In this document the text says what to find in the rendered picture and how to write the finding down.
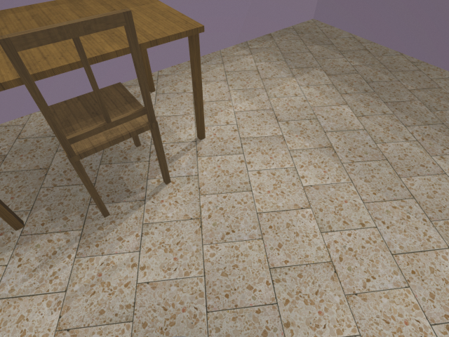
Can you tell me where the table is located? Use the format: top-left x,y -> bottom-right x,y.
0,0 -> 206,231

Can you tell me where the chair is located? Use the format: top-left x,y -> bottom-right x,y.
0,8 -> 171,218

